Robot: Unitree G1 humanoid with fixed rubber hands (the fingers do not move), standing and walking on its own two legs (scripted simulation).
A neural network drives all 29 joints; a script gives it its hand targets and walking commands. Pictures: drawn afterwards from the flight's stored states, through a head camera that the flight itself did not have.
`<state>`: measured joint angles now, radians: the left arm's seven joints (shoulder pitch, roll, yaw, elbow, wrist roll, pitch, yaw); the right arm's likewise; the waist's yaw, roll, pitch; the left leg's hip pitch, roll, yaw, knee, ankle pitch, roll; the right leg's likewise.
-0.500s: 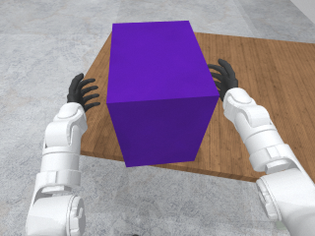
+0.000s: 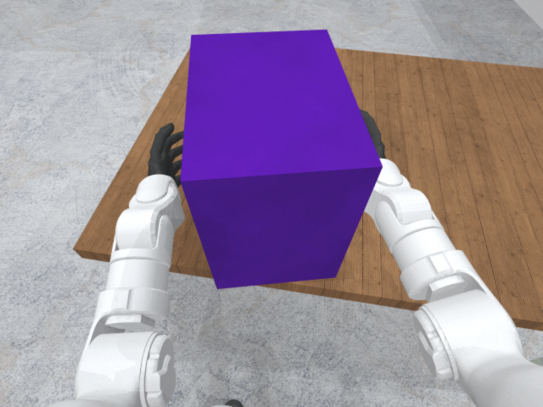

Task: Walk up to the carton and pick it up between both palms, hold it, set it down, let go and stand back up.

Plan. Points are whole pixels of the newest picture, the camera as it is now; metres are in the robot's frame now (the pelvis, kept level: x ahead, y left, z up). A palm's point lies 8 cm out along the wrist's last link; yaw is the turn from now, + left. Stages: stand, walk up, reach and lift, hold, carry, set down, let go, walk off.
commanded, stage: reach and lift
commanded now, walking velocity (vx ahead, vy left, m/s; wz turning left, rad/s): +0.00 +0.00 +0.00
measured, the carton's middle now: (269, 166) +0.44 +0.08 +0.09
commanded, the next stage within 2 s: none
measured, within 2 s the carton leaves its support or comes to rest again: leaves its support in 1.52 s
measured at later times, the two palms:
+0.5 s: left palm (165, 172) +0.38 +0.22 +0.11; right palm (368, 156) +0.45 -0.06 +0.12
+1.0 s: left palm (165, 171) +0.38 +0.22 +0.12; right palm (366, 155) +0.45 -0.06 +0.12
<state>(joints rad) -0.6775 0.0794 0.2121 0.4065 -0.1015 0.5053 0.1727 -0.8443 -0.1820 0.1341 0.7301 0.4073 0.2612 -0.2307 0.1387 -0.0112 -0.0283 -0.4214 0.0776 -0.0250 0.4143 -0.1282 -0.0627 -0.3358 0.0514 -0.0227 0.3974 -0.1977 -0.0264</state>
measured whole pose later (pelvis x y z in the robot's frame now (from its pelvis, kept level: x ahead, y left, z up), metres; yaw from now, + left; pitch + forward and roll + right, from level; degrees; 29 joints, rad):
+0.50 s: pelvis +0.00 +0.01 +0.00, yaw +0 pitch +9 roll -1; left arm -0.66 0.06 0.24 0.26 -0.08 0.60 0.16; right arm -0.85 -0.23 0.21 0.60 0.46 0.30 -0.28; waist 0.14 0.01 -0.01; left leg -0.43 0.07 -0.01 0.41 -0.13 -0.05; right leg -0.35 0.05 -0.01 0.40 -0.20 -0.02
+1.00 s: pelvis +0.00 +0.01 +0.00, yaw +0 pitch +8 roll -1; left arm -0.68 0.06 0.21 0.27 -0.08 0.62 0.20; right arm -0.87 -0.23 0.20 0.62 0.47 0.32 -0.30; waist 0.14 0.03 0.00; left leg -0.43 0.07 -0.02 0.42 -0.13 -0.05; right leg -0.34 0.05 -0.01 0.38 -0.18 -0.01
